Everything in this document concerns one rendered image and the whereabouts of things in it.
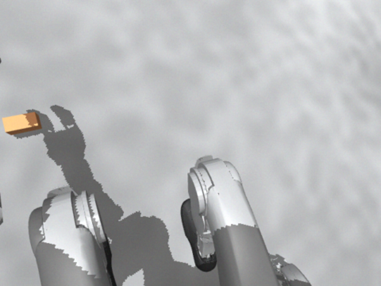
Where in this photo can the left robot foot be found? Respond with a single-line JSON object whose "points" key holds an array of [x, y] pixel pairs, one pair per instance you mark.
{"points": [[109, 267]]}

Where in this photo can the small box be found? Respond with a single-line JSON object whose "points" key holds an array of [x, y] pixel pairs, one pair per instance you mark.
{"points": [[21, 123]]}

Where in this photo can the right robot hand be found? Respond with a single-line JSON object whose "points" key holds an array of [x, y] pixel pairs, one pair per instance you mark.
{"points": [[291, 275]]}

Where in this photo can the right robot foot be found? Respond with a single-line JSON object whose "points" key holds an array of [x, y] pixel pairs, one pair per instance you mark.
{"points": [[203, 264]]}

